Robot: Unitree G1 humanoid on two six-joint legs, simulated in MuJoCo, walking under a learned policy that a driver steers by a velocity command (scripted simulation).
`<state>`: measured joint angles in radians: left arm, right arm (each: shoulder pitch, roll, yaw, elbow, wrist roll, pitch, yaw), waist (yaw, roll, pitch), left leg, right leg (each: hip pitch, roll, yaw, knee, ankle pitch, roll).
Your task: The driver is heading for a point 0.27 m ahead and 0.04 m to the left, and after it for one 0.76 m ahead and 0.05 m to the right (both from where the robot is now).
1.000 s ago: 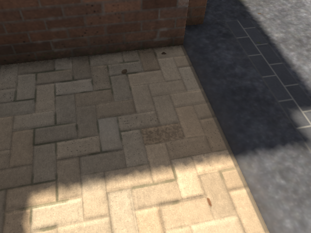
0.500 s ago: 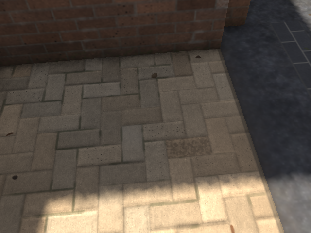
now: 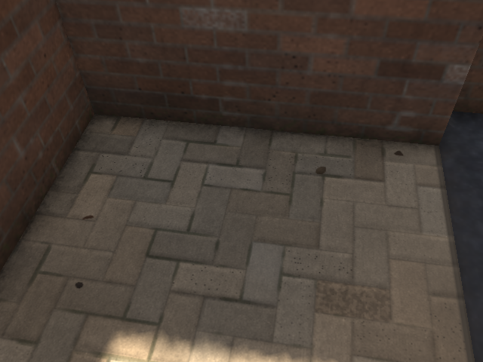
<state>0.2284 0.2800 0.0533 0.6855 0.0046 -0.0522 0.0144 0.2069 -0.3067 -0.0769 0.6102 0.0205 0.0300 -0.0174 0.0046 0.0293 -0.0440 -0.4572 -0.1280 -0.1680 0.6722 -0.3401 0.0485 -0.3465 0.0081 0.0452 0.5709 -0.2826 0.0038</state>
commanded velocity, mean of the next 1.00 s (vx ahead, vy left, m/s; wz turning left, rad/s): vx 0.46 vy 0.00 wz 0.00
